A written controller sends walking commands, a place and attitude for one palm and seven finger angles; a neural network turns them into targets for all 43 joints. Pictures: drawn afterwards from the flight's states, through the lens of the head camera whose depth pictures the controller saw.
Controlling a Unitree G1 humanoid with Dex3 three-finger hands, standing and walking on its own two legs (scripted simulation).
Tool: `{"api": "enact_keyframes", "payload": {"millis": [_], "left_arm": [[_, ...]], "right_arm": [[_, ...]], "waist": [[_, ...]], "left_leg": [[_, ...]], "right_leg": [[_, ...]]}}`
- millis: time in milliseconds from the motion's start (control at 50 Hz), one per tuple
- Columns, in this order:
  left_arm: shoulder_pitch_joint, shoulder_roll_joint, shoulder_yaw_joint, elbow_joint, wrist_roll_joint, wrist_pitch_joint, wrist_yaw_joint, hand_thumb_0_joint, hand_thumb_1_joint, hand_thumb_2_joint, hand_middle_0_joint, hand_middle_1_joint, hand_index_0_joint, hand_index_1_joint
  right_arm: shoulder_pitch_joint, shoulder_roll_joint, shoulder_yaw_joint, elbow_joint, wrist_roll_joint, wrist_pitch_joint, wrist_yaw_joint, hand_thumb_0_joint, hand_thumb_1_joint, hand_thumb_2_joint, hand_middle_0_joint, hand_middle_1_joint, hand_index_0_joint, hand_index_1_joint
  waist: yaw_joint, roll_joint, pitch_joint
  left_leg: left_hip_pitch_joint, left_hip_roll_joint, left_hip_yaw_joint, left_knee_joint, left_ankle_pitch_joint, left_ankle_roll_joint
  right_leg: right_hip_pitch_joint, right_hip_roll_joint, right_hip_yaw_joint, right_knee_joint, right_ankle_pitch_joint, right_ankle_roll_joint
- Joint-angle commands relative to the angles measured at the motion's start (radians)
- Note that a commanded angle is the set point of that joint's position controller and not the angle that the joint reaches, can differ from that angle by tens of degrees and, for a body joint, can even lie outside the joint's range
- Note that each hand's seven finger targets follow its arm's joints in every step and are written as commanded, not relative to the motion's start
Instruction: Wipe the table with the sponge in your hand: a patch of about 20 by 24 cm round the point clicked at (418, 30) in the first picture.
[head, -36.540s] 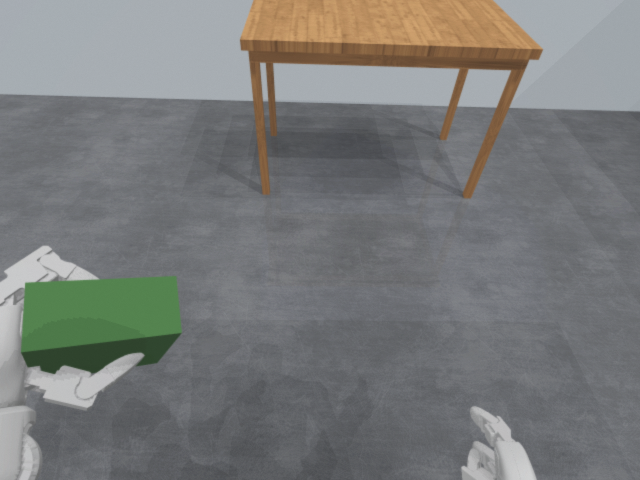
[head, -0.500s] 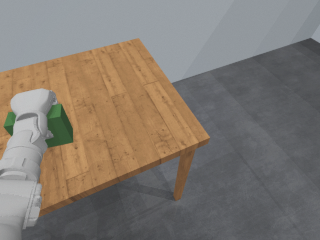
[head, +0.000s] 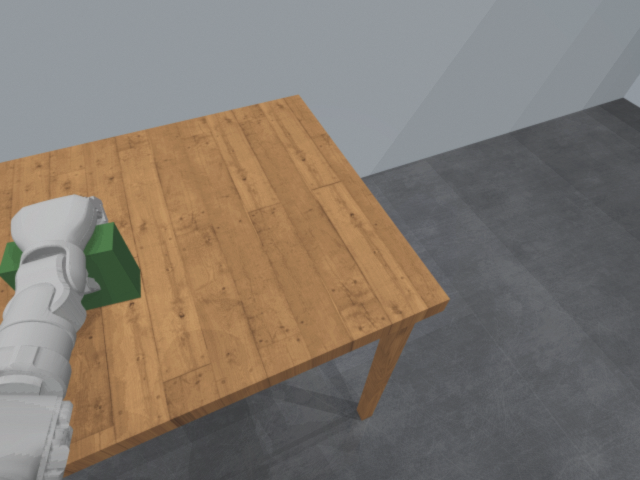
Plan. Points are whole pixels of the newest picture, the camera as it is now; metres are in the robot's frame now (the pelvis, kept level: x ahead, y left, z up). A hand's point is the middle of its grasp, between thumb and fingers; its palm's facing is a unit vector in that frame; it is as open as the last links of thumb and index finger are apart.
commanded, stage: slide back across to the first lane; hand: left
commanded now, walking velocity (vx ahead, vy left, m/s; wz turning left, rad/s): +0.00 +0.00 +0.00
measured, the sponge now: (84, 279) +0.37 +0.35 +0.00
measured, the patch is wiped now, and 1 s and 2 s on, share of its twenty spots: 1.00 1.00 1.00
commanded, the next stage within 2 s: wipe back along the first lane in 0.14 s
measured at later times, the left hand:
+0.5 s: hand (54, 270) +0.36 +0.36 +0.05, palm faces -0.09 -0.03 -1.00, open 9.3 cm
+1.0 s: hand (48, 307) +0.31 +0.35 +0.05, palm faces -0.07 -0.05 -1.00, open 9.3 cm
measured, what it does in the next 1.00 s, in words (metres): stands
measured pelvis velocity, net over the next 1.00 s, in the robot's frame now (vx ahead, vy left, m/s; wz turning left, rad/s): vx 0.01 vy -0.01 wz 0.02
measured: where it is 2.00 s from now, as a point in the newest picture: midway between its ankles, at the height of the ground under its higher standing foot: outside the picture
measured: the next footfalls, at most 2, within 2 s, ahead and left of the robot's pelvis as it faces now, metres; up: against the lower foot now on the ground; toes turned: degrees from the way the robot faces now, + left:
none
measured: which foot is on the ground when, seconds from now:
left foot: down 0.00-1.00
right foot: down 0.00-1.00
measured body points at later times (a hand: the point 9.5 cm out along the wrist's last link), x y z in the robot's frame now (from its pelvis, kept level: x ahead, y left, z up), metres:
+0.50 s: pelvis +0.02 +0.00 +0.00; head +0.06 +0.00 +0.45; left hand +0.36 +0.36 +0.10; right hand +0.16 -0.25 -0.12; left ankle -0.01 +0.09 -0.73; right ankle -0.03 -0.13 -0.73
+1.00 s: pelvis +0.01 -0.01 +0.00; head +0.03 -0.02 +0.45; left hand +0.31 +0.34 +0.10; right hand +0.18 -0.26 -0.11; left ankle -0.01 +0.09 -0.73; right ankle -0.03 -0.13 -0.73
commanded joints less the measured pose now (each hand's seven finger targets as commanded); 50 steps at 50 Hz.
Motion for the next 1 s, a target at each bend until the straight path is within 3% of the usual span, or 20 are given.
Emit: {"api": "enact_keyframes", "payload": {"millis": [0, 40, 100, 140, 180, 240, 300, 340, 420, 440, 500, 520, 620, 640, 700, 800, 840, 920, 940, 980], "left_arm": [[-0.246, 0.300, 0.032, -0.156, 0.052, 0.028, 0.004, 0.000, 0.100, 1.300, -1.200, -1.600, -1.200, -1.600], [-0.259, 0.303, 0.044, -0.202, 0.050, 0.019, -0.004, 0.000, 0.100, 1.300, -1.200, -1.600, -1.200, -1.600], [-0.200, 0.319, 0.061, -0.209, 0.049, 0.020, -0.005, 0.000, 0.100, 1.300, -1.200, -1.600, -1.200, -1.600], [-0.179, 0.340, 0.094, -0.249, 0.038, 0.012, -0.006, 0.000, 0.100, 1.300, -1.200, -1.600, -1.200, -1.600], [-0.173, 0.353, 0.098, -0.242, 0.036, 0.019, -0.004, 0.000, 0.100, 1.300, -1.200, -1.600, -1.200, -1.600], [-0.148, 0.368, 0.121, -0.270, 0.028, 0.016, -0.011, 0.000, 0.100, 1.300, -1.200, -1.600, -1.200, -1.600], [-0.065, 0.279, 0.059, -0.277, 0.021, 0.027, -0.023, 0.000, 0.100, 1.300, -1.200, -1.600, -1.200, -1.600], [-0.029, 0.272, 0.068, -0.310, 0.007, 0.025, -0.034, 0.000, 0.100, 1.300, -1.200, -1.600, -1.200, -1.600], [-0.005, 0.221, 0.017, -0.332, -0.001, 0.038, -0.048, 0.000, 0.100, 1.300, -1.200, -1.600, -1.200, -1.600], [0.004, 0.224, 0.033, -0.362, -0.011, 0.034, -0.051, 0.000, 0.100, 1.300, -1.200, -1.600, -1.200, -1.600], [0.108, 0.205, 0.027, -0.389, -0.020, 0.038, -0.052, 0.000, 0.100, 1.300, -1.200, -1.600, -1.200, -1.600], [0.120, 0.194, 0.020, -0.388, -0.025, 0.042, -0.054, 0.000, 0.100, 1.300, -1.200, -1.600, -1.200, -1.600], [0.167, 0.216, 0.048, -0.408, -0.040, 0.053, -0.058, 0.000, 0.100, 1.300, -1.200, -1.600, -1.200, -1.600], [0.176, 0.234, 0.070, -0.424, -0.044, 0.050, -0.059, 0.000, 0.100, 1.300, -1.200, -1.600, -1.200, -1.600], [0.201, 0.198, 0.034, -0.441, -0.040, 0.056, -0.061, 0.000, 0.100, 1.300, -1.200, -1.600, -1.200, -1.600], [0.234, 0.223, 0.061, -0.470, -0.047, 0.058, -0.065, 0.000, 0.100, 1.300, -1.200, -1.600, -1.200, -1.600], [0.264, 0.240, 0.093, -0.502, -0.058, 0.052, -0.067, 0.000, 0.100, 1.300, -1.200, -1.600, -1.200, -1.600], [0.347, 0.193, 0.065, -0.551, -0.068, 0.051, -0.063, 0.000, 0.100, 1.300, -1.200, -1.600, -1.200, -1.600], [0.371, 0.216, 0.101, -0.572, -0.079, 0.048, -0.062, 0.000, 0.100, 1.300, -1.200, -1.600, -1.200, -1.600], [0.413, 0.205, 0.092, -0.583, -0.080, 0.054, -0.057, 0.000, 0.100, 1.300, -1.200, -1.600, -1.200, -1.600]], "right_arm": [[-0.036, -0.173, -0.056, -0.113, -0.002, -0.026, -0.007, 0.000, -0.900, -0.900, 0.200, 0.300, 0.200, 0.300], [-0.052, -0.170, -0.055, -0.121, -0.004, -0.027, -0.006, 0.000, -0.900, -0.900, 0.200, 0.300, 0.200, 0.300], [-0.045, -0.172, -0.057, -0.125, -0.008, -0.020, -0.004, 0.000, -0.900, -0.900, 0.200, 0.300, 0.200, 0.300], [-0.063, -0.171, -0.056, -0.136, -0.009, -0.019, -0.005, 0.000, -0.900, -0.900, 0.200, 0.300, 0.200, 0.300], [-0.056, -0.173, -0.055, -0.130, -0.012, -0.016, -0.006, 0.000, -0.900, -0.900, 0.200, 0.300, 0.200, 0.300], [-0.075, -0.174, -0.052, -0.143, -0.012, -0.016, -0.007, 0.000, -0.900, -0.900, 0.200, 0.300, 0.200, 0.300], [-0.067, -0.169, -0.057, -0.147, -0.011, -0.019, 0.003, 0.000, -0.900, -0.900, 0.200, 0.300, 0.200, 0.300], [-0.085, -0.169, -0.055, -0.155, -0.007, -0.021, 0.005, 0.000, -0.900, -0.900, 0.200, 0.300, 0.200, 0.300], [-0.084, -0.169, -0.057, -0.155, -0.008, -0.017, 0.008, 0.000, -0.900, -0.900, 0.200, 0.300, 0.200, 0.300], [-0.098, -0.168, -0.055, -0.161, -0.007, -0.020, 0.007, 0.000, -0.900, -0.900, 0.200, 0.300, 0.200, 0.300], [-0.096, -0.163, -0.055, -0.172, -0.008, -0.023, 0.010, 0.000, -0.900, -0.900, 0.200, 0.300, 0.200, 0.300], [-0.101, -0.162, -0.055, -0.171, -0.006, -0.023, 0.010, 0.000, -0.900, -0.900, 0.200, 0.300, 0.200, 0.300], [-0.115, -0.167, -0.051, -0.178, -0.006, -0.026, 0.007, 0.000, -0.900, -0.900, 0.200, 0.300, 0.200, 0.300], [-0.135, -0.169, -0.047, -0.182, -0.005, -0.027, 0.004, 0.000, -0.900, -0.900, 0.200, 0.300, 0.200, 0.300], [-0.133, -0.162, -0.046, -0.184, -0.005, -0.031, 0.003, 0.000, -0.900, -0.900, 0.200, 0.300, 0.200, 0.300], [-0.146, -0.162, -0.043, -0.187, -0.006, -0.035, -0.002, 0.000, -0.900, -0.900, 0.200, 0.300, 0.200, 0.300], [-0.166, -0.161, -0.041, -0.195, -0.005, -0.038, -0.006, 0.000, -0.900, -0.900, 0.200, 0.300, 0.200, 0.300], [-0.172, -0.151, -0.045, -0.205, -0.007, -0.046, -0.001, 0.000, -0.900, -0.900, 0.200, 0.300, 0.200, 0.300], [-0.185, -0.153, -0.043, -0.209, -0.007, -0.048, -0.002, 0.000, -0.900, -0.900, 0.200, 0.300, 0.200, 0.300], [-0.183, -0.151, -0.044, -0.207, -0.007, -0.048, -0.001, 0.000, -0.900, -0.900, 0.200, 0.300, 0.200, 0.300]], "waist": [[0.031, 0.052, -0.238], [0.039, 0.091, -0.244], [0.044, 0.055, -0.268], [0.061, 0.075, -0.289], [0.051, 0.045, -0.282], [0.064, 0.046, -0.289], [0.050, 0.035, -0.272], [0.058, 0.047, -0.279], [0.037, 0.014, -0.235], [0.049, 0.039, -0.244], [0.055, 0.025, -0.262], [0.051, 0.013, -0.234], [0.059, -0.025, -0.193], [0.070, -0.010, -0.189], [0.059, -0.021, -0.175], [0.067, -0.015, -0.164], [0.083, -0.003, -0.172], [0.082, -0.001, -0.163], [0.093, -0.004, -0.172], [0.089, -0.015, -0.150]], "left_leg": [[0.251, 0.006, -0.054, -0.059, 0.432, 0.007], [0.280, 0.014, -0.065, -0.060, 0.489, -0.001], [0.284, 0.010, -0.066, -0.048, 0.523, -0.008], [0.289, 0.011, -0.068, -0.049, 0.567, -0.011], [0.283, 0.008, -0.061, -0.046, 0.552, -0.008], [0.272, 0.005, -0.058, -0.052, 0.570, -0.005], [0.293, 0.010, -0.059, -0.039, 0.605, -0.006], [0.301, 0.012, -0.064, -0.040, 0.634, -0.006], [0.283, 0.004, -0.055, -0.040, 0.557, 0.002], [0.292, 0.006, -0.060, -0.043, 0.582, 0.003], [0.289, -0.001, -0.057, -0.033, 0.590, 0.003], [0.278, -0.001, -0.053, -0.036, 0.565, 0.005], [0.223, -0.013, -0.043, -0.058, 0.445, 0.013], [0.220, -0.012, -0.045, -0.063, 0.448, 0.014], [0.216, -0.018, -0.033, -0.059, 0.426, 0.017], [0.209, -0.022, -0.032, -0.071, 0.388, 0.018], [0.216, -0.021, -0.035, -0.076, 0.398, 0.019], [0.221, -0.022, -0.032, -0.074, 0.389, 0.017], [0.225, -0.019, -0.038, -0.078, 0.408, 0.018], [0.218, -0.022, -0.033, -0.074, 0.396, 0.016]], "right_leg": [[0.043, 0.027, -0.050, -0.029, 0.283, -0.077], [0.033, 0.028, -0.048, -0.029, 0.290, -0.084], [0.058, 0.029, -0.049, -0.024, 0.317, -0.080], [0.081, 0.025, -0.040, -0.023, 0.347, -0.083], [0.094, 0.025, -0.044, -0.023, 0.361, -0.078], [0.127, 0.022, -0.037, -0.029, 0.394, -0.080], [0.106, 0.024, -0.047, -0.031, 0.400, -0.072], [0.113, 0.024, -0.039, -0.034, 0.409, -0.076], [0.101, 0.024, -0.047, -0.040, 0.390, -0.071], [0.109, 0.025, -0.039, -0.041, 0.397, -0.076], [0.137, 0.024, -0.042, -0.033, 0.422, -0.072], [0.132, 0.024, -0.042, -0.037, 0.420, -0.070], [0.159, 0.021, -0.039, -0.046, 0.389, -0.071], [0.169, 0.019, -0.030, -0.048, 0.394, -0.076], [0.168, 0.018, -0.035, -0.048, 0.401, -0.069], [0.184, 0.016, -0.029, -0.055, 0.381, -0.070], [0.202, 0.014, -0.020, -0.057, 0.390, -0.075], [0.200, 0.015, -0.025, -0.056, 0.388, -0.070], [0.216, 0.015, -0.018, -0.055, 0.404, -0.074], [0.208, 0.015, -0.025, -0.053, 0.397, -0.069]]}}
